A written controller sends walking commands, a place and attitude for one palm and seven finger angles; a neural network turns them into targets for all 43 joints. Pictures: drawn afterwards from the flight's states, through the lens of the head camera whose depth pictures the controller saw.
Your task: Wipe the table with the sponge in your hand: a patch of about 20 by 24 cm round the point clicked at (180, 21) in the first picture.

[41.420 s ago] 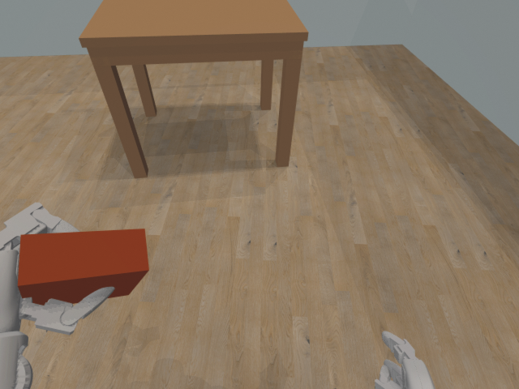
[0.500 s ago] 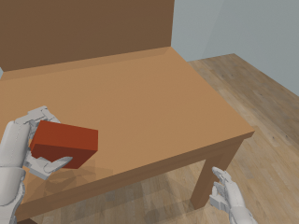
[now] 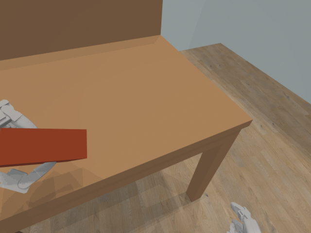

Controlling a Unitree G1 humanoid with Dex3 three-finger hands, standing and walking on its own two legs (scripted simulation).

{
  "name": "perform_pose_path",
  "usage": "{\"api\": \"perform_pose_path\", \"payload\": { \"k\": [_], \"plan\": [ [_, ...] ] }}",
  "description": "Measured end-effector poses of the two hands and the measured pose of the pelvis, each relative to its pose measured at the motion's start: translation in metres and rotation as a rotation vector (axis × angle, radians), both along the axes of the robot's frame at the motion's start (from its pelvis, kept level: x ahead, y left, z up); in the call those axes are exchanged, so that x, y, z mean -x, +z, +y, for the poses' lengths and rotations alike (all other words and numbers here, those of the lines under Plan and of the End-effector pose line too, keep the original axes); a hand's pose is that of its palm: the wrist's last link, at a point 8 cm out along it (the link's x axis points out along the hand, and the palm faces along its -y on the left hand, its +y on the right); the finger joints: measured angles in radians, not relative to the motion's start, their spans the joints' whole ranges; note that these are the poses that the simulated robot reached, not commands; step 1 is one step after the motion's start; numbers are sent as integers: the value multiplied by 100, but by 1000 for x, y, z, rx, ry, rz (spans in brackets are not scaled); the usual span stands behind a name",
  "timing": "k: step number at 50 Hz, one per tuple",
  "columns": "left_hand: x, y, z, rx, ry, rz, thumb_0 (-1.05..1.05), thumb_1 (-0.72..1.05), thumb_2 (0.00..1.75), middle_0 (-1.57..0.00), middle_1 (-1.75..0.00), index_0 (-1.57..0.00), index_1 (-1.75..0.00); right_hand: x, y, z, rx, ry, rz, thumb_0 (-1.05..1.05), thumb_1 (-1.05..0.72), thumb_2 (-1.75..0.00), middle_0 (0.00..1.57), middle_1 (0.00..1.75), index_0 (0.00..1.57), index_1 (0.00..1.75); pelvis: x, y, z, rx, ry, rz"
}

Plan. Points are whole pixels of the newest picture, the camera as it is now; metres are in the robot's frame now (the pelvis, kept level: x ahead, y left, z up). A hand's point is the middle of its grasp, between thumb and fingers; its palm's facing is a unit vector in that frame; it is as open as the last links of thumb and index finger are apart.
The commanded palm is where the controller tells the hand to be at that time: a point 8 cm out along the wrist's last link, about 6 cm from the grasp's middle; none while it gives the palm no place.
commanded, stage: step back with the hand held close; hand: left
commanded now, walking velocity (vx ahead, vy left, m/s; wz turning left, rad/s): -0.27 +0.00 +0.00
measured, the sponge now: (52, 148) +0.23 +0.21 +0.19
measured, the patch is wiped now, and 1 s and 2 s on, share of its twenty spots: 1.00 1.00 1.00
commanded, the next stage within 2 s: stop stepping back and stand still in 0.76 s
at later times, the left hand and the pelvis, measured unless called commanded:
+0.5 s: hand (17, 182) +0.15 +0.21 +0.21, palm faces +0.35 -0.87 -0.35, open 9.2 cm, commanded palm +0.09 +0.27 +0.23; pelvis -0.07 +0.00 +0.00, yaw -1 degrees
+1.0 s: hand out of the picture -0.02 +0.18 +0.22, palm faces +0.37 -0.83 -0.42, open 9.2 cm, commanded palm -0.07 +0.24 +0.23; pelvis -0.24 -0.03 -0.01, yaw -1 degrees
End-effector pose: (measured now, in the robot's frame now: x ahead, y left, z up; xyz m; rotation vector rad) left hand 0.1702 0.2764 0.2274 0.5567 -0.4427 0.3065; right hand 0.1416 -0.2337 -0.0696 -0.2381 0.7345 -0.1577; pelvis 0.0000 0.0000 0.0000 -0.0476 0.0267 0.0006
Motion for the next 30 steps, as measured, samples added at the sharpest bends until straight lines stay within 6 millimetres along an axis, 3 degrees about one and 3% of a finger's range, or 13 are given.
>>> {"api": "perform_pose_path", "payload": {
  "k": [6, 12, 17, 25, 30],
  "plan": [
    [19, -4, 9, 42, 19, -61, -1, -46, 110, -82, -143, -84, -143, -15, 5, 6, 19, 33, -62, 1, -90, -90, 21, 30, 21, 30, 15, -9, 5, 6, 22, -10],
    [34, -7, 24, 37, 71, -82, -1, -46, 110, -82, -143, -84, -142, -10, 13, 17, 27, 55, -112, 1, -90, -90, 21, 30, 21, 30, 31, -12, 9, 2, 7, -25],
    [40, -3, 20, 84, 79, -96, -1, -46, 110, -82, -143, -84, -143, 10, 14, 23, -12, 76, -101, 1, -90, -90, 21, 30, 21, 30, 45, -5, 3, 3, -16, -26],
    [56, -5, -18, 80, -80, -65, -1, -46, 110, -82, -143, -84, -143, 59, 2, 6, -29, 11, -19, 1, -90, -90, 21, 30, 21, 30, 74, -4, -5, 9, -21, -19],
    [75, -7, -11, 36, -112, -68, -1, -46, 110, -82, -143, -84, -143, 92, 7, -4, 34, -41, 7, 1, -90, -90, 21, 30, 21, 30, 94, -7, 3, -22, -5, 18]
  ]
}}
